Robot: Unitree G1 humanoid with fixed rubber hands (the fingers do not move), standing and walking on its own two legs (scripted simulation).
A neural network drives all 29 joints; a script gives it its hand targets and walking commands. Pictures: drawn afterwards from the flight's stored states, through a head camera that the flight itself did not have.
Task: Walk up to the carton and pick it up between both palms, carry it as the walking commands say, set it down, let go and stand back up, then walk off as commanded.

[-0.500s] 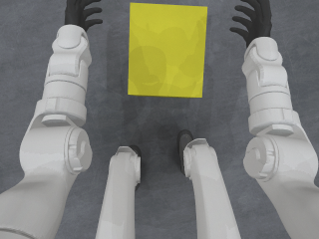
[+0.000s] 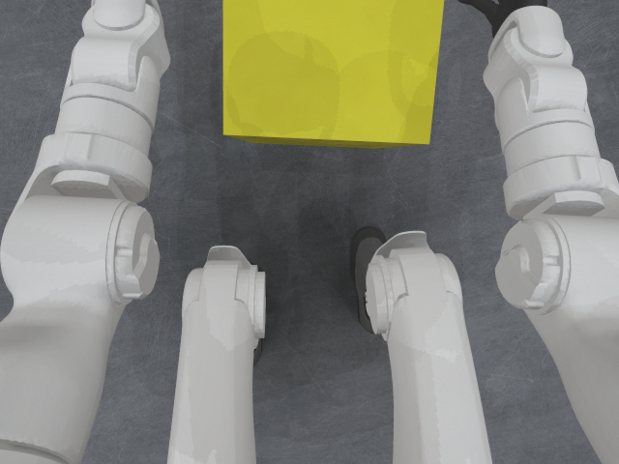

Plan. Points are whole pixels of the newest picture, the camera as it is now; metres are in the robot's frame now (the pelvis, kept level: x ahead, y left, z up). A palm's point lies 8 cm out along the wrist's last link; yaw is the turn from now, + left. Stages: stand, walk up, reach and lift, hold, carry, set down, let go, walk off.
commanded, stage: reach and lift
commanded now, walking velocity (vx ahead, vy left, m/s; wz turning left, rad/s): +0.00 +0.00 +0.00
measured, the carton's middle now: (323, 48) +0.55 -0.05 -0.30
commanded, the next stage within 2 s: none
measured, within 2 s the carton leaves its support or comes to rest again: leaves its support in 1.86 s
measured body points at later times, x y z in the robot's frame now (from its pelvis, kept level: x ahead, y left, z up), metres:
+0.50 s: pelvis -0.01 +0.00 -0.06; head +0.37 -0.01 +0.17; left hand +0.58 +0.13 -0.24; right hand +0.54 -0.23 -0.24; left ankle +0.08 +0.12 -0.41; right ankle +0.12 -0.13 -0.41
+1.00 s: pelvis -0.01 +0.00 -0.06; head +0.37 -0.01 +0.18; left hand +0.58 +0.11 -0.24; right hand +0.54 -0.21 -0.24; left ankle +0.08 +0.12 -0.41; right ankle +0.12 -0.13 -0.41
